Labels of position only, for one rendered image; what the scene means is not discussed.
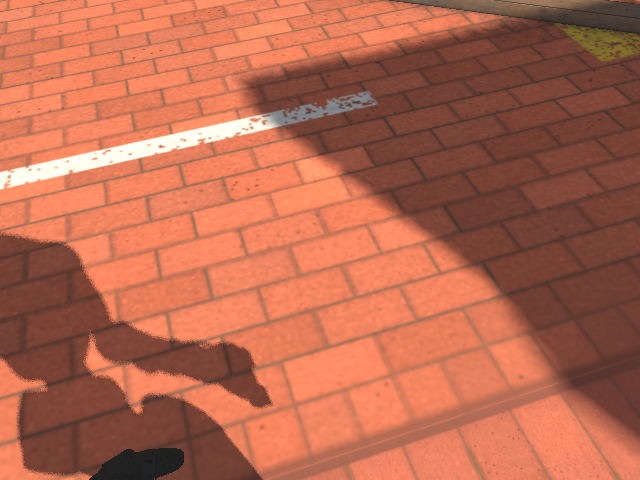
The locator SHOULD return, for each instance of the left robot hand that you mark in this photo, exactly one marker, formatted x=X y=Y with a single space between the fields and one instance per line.
x=143 y=465

